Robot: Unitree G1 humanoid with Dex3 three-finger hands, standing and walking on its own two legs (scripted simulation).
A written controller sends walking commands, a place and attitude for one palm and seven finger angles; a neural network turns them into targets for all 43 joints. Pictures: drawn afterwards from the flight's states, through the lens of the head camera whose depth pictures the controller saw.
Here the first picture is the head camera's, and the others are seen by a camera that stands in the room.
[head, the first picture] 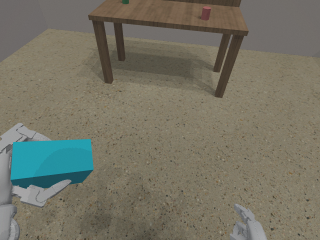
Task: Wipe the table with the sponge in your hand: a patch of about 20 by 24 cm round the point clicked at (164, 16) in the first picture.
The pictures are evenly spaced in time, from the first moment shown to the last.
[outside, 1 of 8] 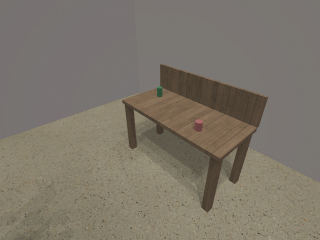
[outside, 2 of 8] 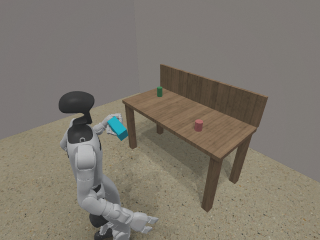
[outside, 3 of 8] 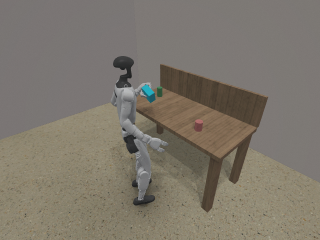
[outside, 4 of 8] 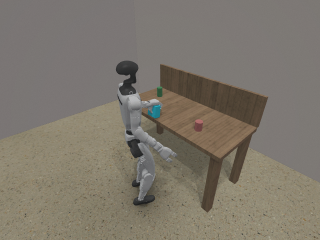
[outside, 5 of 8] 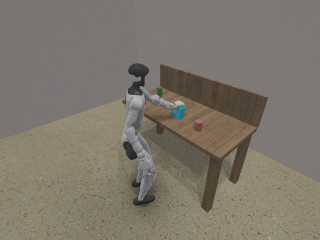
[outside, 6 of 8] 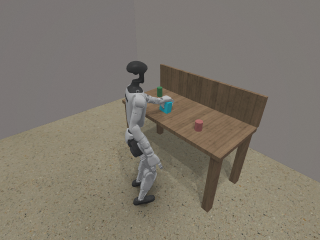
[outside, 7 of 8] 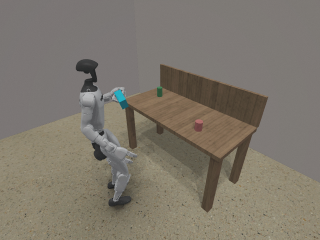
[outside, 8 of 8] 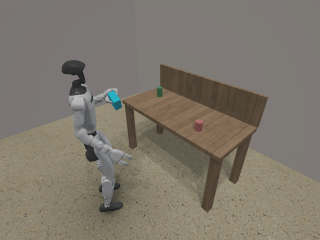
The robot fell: no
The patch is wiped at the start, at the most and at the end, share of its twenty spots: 0.00 1.00 1.00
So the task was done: yes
